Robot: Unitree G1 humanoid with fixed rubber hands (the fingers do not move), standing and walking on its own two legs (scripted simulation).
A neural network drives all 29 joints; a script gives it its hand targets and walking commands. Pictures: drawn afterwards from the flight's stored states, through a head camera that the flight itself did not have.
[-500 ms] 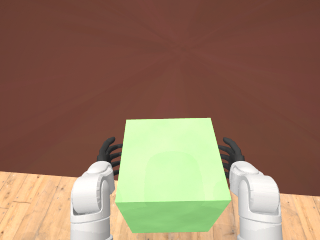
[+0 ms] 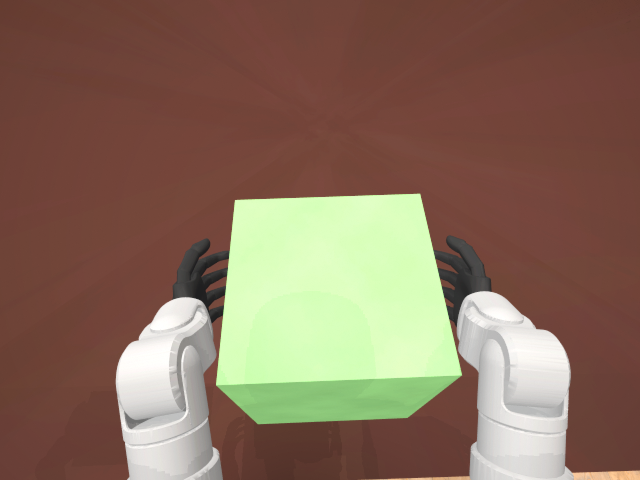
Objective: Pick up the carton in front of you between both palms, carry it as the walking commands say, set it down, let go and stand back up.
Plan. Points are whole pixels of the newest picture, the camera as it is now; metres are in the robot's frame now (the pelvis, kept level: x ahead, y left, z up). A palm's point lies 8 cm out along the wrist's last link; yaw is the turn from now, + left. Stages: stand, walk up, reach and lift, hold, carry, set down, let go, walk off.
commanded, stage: carry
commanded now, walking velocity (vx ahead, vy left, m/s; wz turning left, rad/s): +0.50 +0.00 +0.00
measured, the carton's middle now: (330, 320) +0.30 +0.00 +0.03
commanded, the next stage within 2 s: none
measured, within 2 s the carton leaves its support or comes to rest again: neither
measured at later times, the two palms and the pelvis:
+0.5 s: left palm (228, 89) +0.68 +0.16 +0.13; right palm (401, 84) +0.71 -0.14 +0.12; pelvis +0.31 -0.03 +0.00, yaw +3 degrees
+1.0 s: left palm out of the picture +1.04 +0.16 +0.17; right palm out of the picture +1.02 -0.14 +0.17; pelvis +0.64 +0.03 +0.04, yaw +1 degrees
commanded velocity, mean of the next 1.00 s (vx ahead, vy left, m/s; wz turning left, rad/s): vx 0.50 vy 0.00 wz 0.00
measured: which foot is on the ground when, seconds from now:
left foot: down 0.00-0.40, up 0.42-0.78, down 0.80-1.00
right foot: up 0.00-0.36, down 0.38-0.82, up 0.84-1.00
